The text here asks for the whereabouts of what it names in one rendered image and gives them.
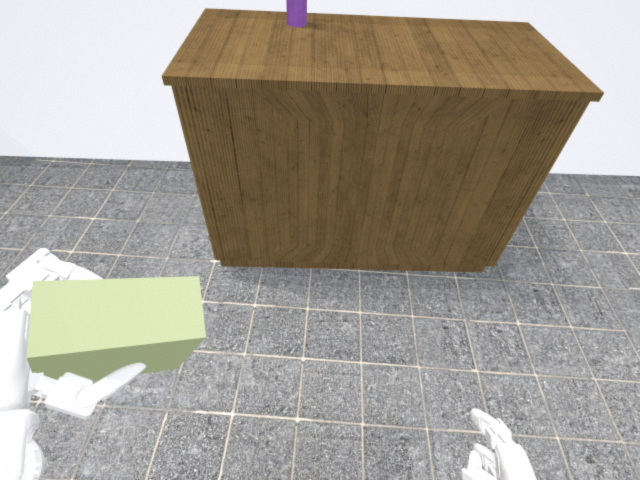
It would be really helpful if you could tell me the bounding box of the robot left hand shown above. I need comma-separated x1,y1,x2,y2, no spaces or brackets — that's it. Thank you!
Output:
0,248,146,420

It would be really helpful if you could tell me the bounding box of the sponge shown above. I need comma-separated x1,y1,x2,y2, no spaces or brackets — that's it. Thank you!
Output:
27,276,206,381

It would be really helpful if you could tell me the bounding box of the table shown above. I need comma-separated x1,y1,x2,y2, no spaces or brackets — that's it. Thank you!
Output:
162,8,604,272

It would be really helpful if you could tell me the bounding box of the left robot forearm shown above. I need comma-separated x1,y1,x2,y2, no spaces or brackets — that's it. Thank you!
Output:
0,409,45,480

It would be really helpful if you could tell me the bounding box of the robot right hand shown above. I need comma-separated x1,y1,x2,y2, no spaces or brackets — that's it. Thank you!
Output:
462,408,537,480

